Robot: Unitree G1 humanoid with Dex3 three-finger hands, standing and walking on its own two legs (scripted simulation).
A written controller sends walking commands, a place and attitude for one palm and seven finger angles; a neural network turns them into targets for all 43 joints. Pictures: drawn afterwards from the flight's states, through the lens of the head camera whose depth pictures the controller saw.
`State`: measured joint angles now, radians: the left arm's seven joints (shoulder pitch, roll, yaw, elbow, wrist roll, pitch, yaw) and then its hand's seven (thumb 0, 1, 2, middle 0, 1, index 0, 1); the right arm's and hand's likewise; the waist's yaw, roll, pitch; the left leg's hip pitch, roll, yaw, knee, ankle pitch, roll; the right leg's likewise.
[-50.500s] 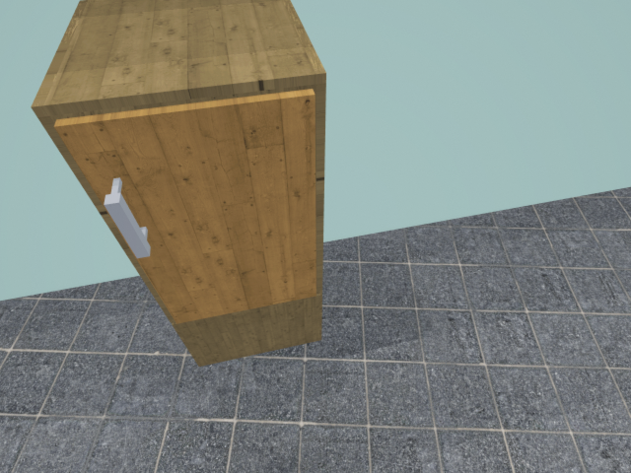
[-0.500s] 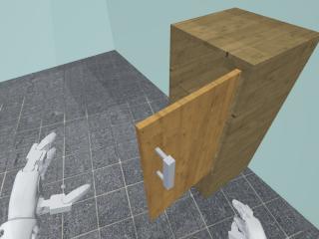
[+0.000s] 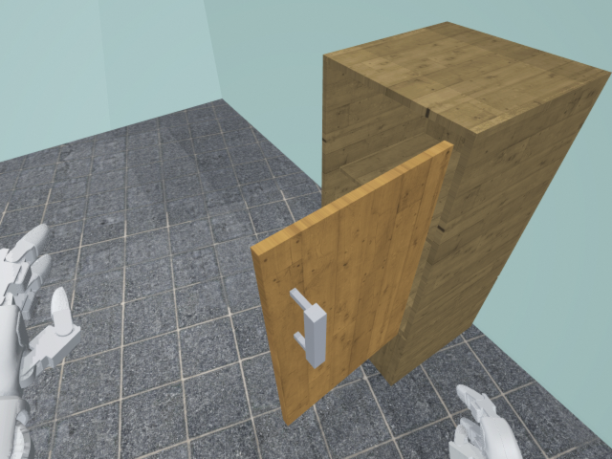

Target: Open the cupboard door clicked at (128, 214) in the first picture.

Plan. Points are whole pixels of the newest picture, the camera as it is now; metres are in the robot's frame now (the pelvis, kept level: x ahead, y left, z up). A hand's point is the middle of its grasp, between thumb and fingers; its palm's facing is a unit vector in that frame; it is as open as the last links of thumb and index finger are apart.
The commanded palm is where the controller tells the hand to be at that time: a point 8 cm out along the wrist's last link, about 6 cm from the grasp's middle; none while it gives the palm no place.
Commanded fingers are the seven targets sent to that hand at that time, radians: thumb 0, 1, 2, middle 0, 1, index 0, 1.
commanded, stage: draw the hand back to the body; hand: left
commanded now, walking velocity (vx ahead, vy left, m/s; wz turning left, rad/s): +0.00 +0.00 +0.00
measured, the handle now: (306, 328) +0.31 +0.05 -0.01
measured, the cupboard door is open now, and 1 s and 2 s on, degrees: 95 95 95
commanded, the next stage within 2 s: step back with the hand held close in 0.16 s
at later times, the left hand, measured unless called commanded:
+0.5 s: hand (75, 336) +0.18 +0.25 +0.15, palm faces +0.40 -0.79 -0.46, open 7.4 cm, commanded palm +0.12 +0.29 +0.17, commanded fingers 0.00 0.90 0.90 -0.20 -0.30 -0.20 -0.30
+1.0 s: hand (3, 411) +0.11 +0.28 +0.15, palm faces +0.43 -0.76 -0.48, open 7.4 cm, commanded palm +0.05 +0.31 +0.17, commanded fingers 0.00 0.90 0.90 -0.20 -0.30 -0.20 -0.30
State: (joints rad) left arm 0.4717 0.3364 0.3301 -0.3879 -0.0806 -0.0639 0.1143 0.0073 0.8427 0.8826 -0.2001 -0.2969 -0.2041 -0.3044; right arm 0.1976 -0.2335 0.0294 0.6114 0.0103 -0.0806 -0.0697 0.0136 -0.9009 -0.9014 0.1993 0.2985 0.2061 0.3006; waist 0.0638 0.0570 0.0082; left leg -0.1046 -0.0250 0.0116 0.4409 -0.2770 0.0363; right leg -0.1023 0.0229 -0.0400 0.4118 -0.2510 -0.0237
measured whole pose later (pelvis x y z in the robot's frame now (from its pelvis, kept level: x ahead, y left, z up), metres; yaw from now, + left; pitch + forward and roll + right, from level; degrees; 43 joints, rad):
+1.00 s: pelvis -0.09 +0.01 -0.02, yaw +1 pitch -1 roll -1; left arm 0.55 0.41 0.43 -0.51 -0.01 -0.19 0.16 0.01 0.88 0.90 -0.21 -0.30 -0.21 -0.31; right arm 0.23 -0.22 0.01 0.56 0.00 -0.04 -0.09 0.01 -0.90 -0.90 0.20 0.30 0.21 0.30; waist 0.00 0.00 0.02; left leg -0.39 -0.03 0.02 0.61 -0.22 0.06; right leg -0.37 0.03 -0.02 0.55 -0.18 0.00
